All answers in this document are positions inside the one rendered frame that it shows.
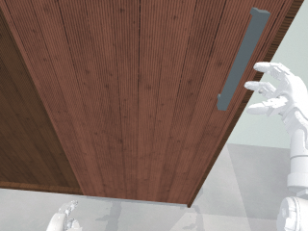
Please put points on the robot right forearm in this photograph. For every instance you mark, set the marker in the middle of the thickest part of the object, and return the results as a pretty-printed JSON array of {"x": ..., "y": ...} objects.
[{"x": 296, "y": 125}]

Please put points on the handle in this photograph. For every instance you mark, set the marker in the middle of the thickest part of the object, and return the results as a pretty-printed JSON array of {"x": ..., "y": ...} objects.
[{"x": 254, "y": 30}]

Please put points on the right robot hand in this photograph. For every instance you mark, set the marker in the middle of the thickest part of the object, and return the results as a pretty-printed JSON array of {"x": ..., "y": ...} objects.
[{"x": 291, "y": 90}]

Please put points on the left robot hand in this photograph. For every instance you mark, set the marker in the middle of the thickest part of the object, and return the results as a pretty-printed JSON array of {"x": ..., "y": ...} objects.
[{"x": 59, "y": 221}]

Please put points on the wardrobe door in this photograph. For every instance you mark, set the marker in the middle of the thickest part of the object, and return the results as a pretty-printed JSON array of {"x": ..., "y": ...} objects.
[
  {"x": 131, "y": 86},
  {"x": 30, "y": 149}
]

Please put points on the robot right upper arm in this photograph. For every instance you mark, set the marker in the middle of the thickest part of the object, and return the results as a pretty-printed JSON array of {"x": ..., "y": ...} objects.
[{"x": 293, "y": 214}]

